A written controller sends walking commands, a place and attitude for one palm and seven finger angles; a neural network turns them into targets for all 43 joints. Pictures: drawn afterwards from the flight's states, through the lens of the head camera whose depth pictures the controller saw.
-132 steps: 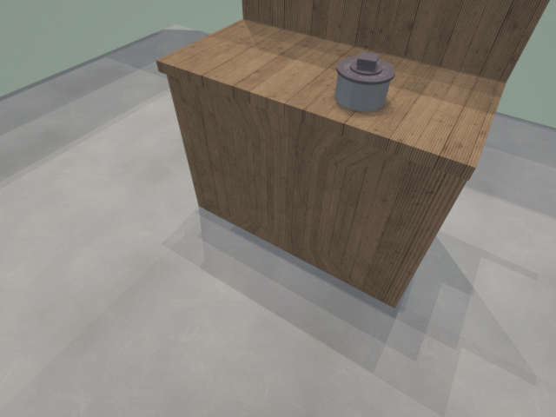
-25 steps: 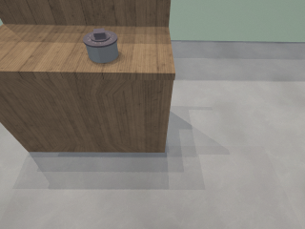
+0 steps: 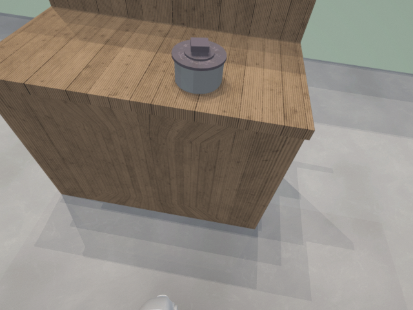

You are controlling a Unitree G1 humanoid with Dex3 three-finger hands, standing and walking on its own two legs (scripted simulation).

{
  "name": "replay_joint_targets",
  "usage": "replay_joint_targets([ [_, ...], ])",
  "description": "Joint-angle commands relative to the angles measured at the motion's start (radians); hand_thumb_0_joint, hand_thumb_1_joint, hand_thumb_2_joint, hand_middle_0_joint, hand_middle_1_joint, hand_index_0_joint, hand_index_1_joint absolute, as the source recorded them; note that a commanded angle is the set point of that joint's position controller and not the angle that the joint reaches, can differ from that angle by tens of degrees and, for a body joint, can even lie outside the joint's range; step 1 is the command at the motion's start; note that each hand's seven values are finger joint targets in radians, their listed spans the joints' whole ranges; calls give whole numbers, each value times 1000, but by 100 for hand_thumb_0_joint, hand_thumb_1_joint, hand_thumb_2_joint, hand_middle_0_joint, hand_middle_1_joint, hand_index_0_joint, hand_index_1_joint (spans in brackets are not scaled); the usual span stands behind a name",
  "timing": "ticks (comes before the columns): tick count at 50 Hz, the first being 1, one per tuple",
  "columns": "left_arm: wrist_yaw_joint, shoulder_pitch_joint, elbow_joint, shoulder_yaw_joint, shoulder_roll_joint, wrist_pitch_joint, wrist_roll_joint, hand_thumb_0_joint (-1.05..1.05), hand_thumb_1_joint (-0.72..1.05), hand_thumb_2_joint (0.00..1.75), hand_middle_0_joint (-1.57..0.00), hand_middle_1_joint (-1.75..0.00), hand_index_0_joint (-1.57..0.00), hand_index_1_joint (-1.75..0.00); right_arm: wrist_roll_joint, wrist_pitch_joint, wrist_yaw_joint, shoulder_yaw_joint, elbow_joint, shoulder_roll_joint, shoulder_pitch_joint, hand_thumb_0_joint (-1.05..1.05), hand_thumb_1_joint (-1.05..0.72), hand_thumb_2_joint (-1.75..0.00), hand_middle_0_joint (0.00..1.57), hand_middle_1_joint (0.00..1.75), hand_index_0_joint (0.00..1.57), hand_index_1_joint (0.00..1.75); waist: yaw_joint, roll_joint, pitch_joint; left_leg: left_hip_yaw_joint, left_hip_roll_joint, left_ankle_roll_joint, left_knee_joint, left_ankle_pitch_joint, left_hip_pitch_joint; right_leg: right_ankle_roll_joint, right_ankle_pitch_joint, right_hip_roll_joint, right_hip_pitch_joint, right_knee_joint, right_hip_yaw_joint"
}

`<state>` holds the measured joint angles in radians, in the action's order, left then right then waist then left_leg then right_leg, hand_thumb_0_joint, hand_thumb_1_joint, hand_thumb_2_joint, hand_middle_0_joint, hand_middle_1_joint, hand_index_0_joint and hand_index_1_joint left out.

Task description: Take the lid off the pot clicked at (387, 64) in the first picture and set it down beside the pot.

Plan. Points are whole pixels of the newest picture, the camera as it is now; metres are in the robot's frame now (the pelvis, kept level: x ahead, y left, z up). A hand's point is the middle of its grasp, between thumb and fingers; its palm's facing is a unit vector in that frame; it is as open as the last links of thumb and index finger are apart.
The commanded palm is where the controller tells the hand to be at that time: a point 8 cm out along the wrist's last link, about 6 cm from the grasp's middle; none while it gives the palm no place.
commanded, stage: take the last steps up to it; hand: left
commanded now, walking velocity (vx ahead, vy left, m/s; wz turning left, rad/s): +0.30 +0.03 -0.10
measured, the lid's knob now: (199, 44) +0.75 +0.09 +0.12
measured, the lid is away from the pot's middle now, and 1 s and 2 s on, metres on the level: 0.00 0.00 0.00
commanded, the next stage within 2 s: come to a stop and stand still in 0.40 s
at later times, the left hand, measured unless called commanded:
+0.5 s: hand (141, 239) +0.28 +0.17 -0.14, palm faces -0.02 -0.98 -0.22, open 7.3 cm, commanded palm none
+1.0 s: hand (115, 233) +0.30 +0.25 -0.16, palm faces +0.00 -0.98 -0.22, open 7.4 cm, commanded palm none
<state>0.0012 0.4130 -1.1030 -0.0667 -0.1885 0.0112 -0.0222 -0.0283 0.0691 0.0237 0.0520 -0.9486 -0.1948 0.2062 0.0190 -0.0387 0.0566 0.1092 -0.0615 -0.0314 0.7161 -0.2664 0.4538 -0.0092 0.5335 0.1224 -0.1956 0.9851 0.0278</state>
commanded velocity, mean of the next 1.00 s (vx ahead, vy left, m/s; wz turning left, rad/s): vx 0.00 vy -0.03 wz -0.04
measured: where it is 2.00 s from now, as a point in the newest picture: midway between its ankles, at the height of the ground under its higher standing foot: outside the picture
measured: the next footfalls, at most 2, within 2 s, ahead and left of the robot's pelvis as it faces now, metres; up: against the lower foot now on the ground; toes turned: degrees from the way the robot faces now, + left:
right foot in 0.44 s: +0.28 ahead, -0.11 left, +0.00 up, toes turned -10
left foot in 0.80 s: +0.36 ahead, +0.13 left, +0.00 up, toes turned +0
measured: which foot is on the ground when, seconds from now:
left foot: down 0.00-0.44, up 0.46-0.78, down 0.80-1.00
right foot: up 0.00-0.42, down 0.44-0.80, up 0.82-1.00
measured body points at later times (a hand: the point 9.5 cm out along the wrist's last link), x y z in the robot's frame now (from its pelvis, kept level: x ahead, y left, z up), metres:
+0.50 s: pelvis +0.19 +0.00 +0.01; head +0.21 -0.03 +0.46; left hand +0.28 +0.23 -0.12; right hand +0.13 -0.21 -0.16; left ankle +0.08 +0.10 -0.66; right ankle +0.24 -0.10 -0.71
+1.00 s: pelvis +0.24 +0.05 +0.02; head +0.28 +0.08 +0.47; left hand +0.30 +0.30 -0.14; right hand +0.33 -0.19 -0.10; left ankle +0.32 +0.13 -0.71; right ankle +0.16 -0.09 -0.61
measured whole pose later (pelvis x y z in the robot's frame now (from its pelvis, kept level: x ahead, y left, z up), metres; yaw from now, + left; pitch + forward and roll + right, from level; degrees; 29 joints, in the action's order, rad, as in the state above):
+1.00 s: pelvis +0.24 +0.05 +0.02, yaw -5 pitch +0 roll -2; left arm -0.04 0.21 -0.97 -0.08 -0.24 -0.06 -0.01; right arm -0.02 -0.02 -0.04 0.02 -0.94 -0.13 0.12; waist 0.01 -0.04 0.08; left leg 0.07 -0.04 -0.05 0.49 -0.15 0.35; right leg -0.04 0.47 -0.04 -0.44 1.21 -0.05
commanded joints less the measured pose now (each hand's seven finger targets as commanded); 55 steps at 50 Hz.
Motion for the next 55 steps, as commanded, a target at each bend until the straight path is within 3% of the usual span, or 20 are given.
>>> replay_joint_targets([
  [1,8,-96,123,-12,-51,54,7,0,90,90,-20,-30,-20,-30,1,1,-42,23,-25,-136,198,0,-90,-90,20,30,20,30,-73,145,-63,-383,-273,-148,-461,32,-355,55,-184,3,-475,401,-45],
  [3,15,-25,85,-7,-20,35,-2,0,90,90,-20,-30,-20,-30,8,21,-45,3,-29,-80,139,0,-90,-90,20,30,20,30,-15,114,-56,-215,-212,-116,-480,165,-242,36,-258,9,-363,316,-29],
  [6,14,-1,92,-8,-9,7,-6,0,90,90,-20,-30,-20,-30,16,27,-45,1,-32,-66,107,0,-90,-90,20,30,20,30,16,151,-17,-149,-198,-142,-549,150,-212,12,-297,17,-377,210,-24],
  [12,20,-154,167,-9,-10,3,-6,0,90,90,-20,-30,-20,-30,11,24,-44,14,-55,-90,160,0,-90,-90,20,30,20,30,-20,49,47,-149,-225,-189,-585,95,-300,0,-320,26,-411,-97,-1],
  [17,15,-224,199,-4,0,22,-6,0,90,90,-20,-30,-20,-30,2,13,-44,13,-92,-97,211,0,-90,-90,20,30,20,30,-53,66,30,-100,-215,-171,-455,330,-388,21,-291,-37,-299,-321,70],
  [19,13,-138,175,-10,-17,31,-7,0,90,90,-20,-30,-20,-30,5,7,-45,7,-96,-91,193,0,-90,-90,20,30,20,30,-8,47,9,-52,-170,-125,-319,390,-319,33,-359,-84,-112,-428,104],
  [20,8,-22,139,-18,-44,41,-10,0,90,90,-20,-30,-20,-30,12,7,-43,4,-100,-80,183,0,-90,-90,20,30,20,30,44,23,-58,-12,-120,-87,-162,392,-276,50,-405,-84,54,-485,77],
  [21,-2,90,106,-34,-120,55,-15,0,90,90,-20,-30,-20,-30,21,9,-38,1,-85,-47,191,0,-90,-90,20,30,20,30,76,-126,-146,46,-34,-35,77,219,-96,123,-493,80,265,-509,-153],
  [22,-8,160,94,-51,-207,57,-2,0,90,90,-20,-30,-20,-30,22,11,-35,-4,-58,-21,214,0,-90,-90,20,30,20,30,71,-303,-196,70,78,12,358,-304,114,259,-642,313,408,-643,-488],
  [23,-17,160,104,-49,-205,51,10,0,90,90,-20,-30,-20,-30,17,-2,-44,5,-44,-60,165,0,-90,-90,20,30,20,30,87,-143,-174,-60,46,2,499,-353,143,312,-619,344,339,-687,-512],
  [25,-26,15,120,-34,-129,53,9,0,90,90,-20,-30,-20,-30,14,-10,-38,2,-46,-32,87,0,-90,-90,20,30,20,30,47,-84,-67,-103,-14,7,550,-213,177,281,-550,269,161,-715,-393],
  [29,-45,-147,162,-4,-62,40,-5,0,90,90,-20,-30,-20,-30,19,-61,-47,-20,-82,40,163,0,-90,-90,20,30,20,30,-52,-23,-56,-82,-22,62,227,-144,-80,205,-949,159,-99,-663,-65],
  [35,-49,-110,149,-25,-148,0,-1,0,90,90,-20,-30,-20,-30,22,-92,-50,6,-33,-15,81,0,-90,-90,20,30,20,30,-10,-126,-90,-43,41,85,-17,-47,-96,191,-1039,149,35,-544,-75],
  [38,-47,-144,155,-25,-154,-20,8,0,90,90,-20,-30,-20,-30,19,-93,-52,18,-31,-48,93,0,-90,-90,20,30,20,30,-37,-126,-87,-60,17,74,-229,231,-254,111,-864,97,-46,-443,-41],
  [39,-47,-127,167,-19,-112,-28,13,0,90,90,-20,-30,-20,-30,13,-85,-54,26,-21,-99,105,0,-90,-90,20,30,20,30,-37,26,-98,-176,-108,23,-254,585,-349,44,-603,17,-139,-364,11],
  [40,-51,-93,176,-9,-65,-34,20,0,90,90,-20,-30,-20,-30,9,-80,-56,34,-5,-169,120,0,-90,-90,20,30,20,30,-39,263,-123,-379,-309,-98,-310,979,-376,-17,-126,-99,-213,-192,76],
  [41,-60,-85,171,-8,-82,-38,20,0,90,90,-20,-30,-20,-30,6,-87,-61,35,-3,-187,129,0,-90,-90,20,30,20,30,-56,250,-145,-388,-355,-184,-340,1005,-298,-7,151,-146,-161,48,-7],
  [43,-58,-89,161,-19,-88,-55,16,0,90,90,-20,-30,-20,-30,4,-81,-76,23,23,-163,46,0,-90,-90,20,30,20,30,-32,241,-119,-380,-327,-193,-373,723,-209,-2,103,-137,-216,214,-108],
  [47,-40,-77,149,-29,-99,-58,8,0,90,90,-20,-30,-20,-30,5,-77,-81,13,51,-120,-20,0,-90,-90,20,30,20,30,-17,174,-134,-258,-220,-137,-372,541,-297,-28,-95,-139,-301,285,-118],
  [55,-16,-100,168,-9,-79,-73,5,0,90,90,-20,-30,-20,-30,0,-90,-63,31,27,-149,32,0,-90,-90,20,30,20,30,-56,231,-121,-320,-210,-113,-527,-116,-294,-15,-29,-110,-177,-130,-22],
])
